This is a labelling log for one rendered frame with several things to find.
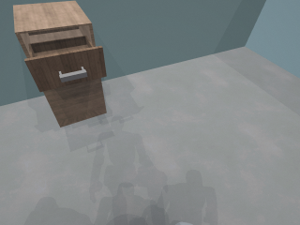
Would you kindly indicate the cabinet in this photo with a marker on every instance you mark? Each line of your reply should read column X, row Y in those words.
column 41, row 22

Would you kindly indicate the drawer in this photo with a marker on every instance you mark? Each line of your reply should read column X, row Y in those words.
column 67, row 55

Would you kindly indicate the handle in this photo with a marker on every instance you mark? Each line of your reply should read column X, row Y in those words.
column 75, row 75

